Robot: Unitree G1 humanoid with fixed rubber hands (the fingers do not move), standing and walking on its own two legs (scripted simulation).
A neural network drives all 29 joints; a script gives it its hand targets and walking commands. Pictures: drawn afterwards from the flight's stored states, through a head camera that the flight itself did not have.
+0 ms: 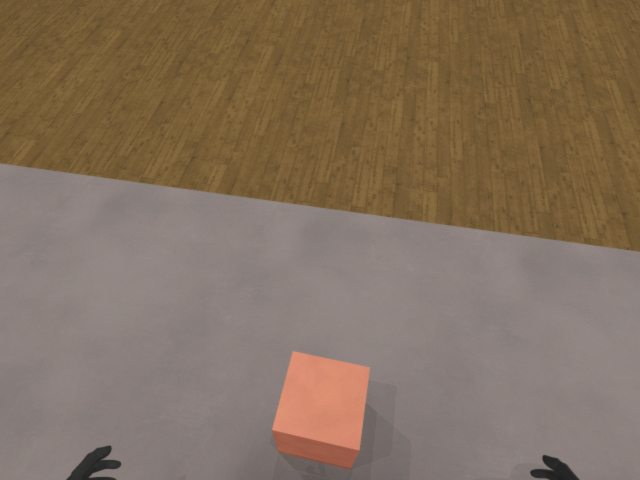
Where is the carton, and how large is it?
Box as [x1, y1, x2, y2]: [272, 351, 369, 469]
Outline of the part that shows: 293,351 272,428 277,449 279,452 350,469 359,450 369,367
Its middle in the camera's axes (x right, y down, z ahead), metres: +0.01 +0.49 +1.07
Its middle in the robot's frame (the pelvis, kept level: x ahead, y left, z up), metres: +0.37 +0.00 -0.66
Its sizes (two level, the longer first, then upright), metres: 0.210 0.200 0.250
